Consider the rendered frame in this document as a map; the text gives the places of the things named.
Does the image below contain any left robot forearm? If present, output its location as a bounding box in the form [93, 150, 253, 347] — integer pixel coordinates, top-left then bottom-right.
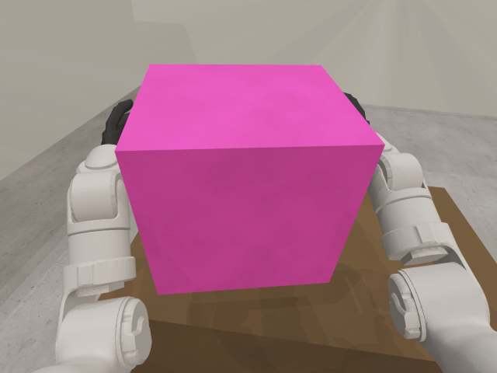
[55, 145, 136, 362]

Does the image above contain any left robot hand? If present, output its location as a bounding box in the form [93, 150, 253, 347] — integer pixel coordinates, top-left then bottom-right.
[101, 99, 134, 145]

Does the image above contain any robot right upper arm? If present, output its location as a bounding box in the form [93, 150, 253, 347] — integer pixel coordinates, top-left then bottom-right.
[388, 262, 497, 373]

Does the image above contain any right robot hand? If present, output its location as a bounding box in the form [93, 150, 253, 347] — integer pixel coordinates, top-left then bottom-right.
[344, 92, 370, 125]

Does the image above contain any right robot forearm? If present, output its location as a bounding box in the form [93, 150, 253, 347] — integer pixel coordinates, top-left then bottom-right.
[367, 133, 490, 325]

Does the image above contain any carton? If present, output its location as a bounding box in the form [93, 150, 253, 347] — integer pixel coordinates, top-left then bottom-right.
[115, 64, 385, 295]

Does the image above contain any robot left upper arm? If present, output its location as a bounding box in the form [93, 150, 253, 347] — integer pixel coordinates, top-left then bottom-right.
[31, 296, 152, 373]

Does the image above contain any pedestal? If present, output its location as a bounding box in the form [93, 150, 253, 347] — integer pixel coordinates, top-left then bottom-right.
[97, 186, 497, 373]

